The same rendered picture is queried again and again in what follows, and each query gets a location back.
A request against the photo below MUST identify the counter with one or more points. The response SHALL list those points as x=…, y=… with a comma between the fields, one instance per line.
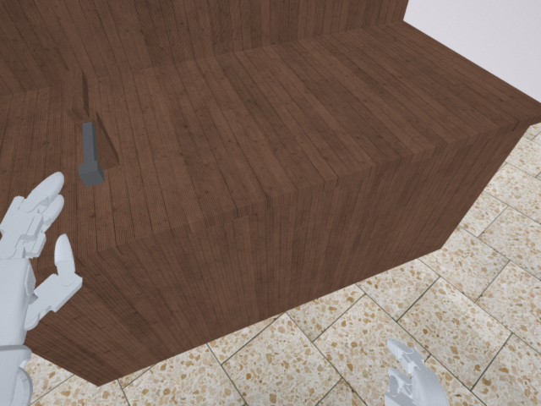
x=257, y=155

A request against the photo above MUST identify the right robot hand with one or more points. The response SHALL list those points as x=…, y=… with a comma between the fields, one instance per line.
x=424, y=389

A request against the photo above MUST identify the left robot hand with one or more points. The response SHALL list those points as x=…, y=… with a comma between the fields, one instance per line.
x=23, y=237

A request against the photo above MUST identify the tap lever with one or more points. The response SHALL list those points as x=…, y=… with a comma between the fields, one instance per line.
x=90, y=172

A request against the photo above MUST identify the robot left forearm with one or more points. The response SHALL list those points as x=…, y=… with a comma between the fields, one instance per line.
x=16, y=387

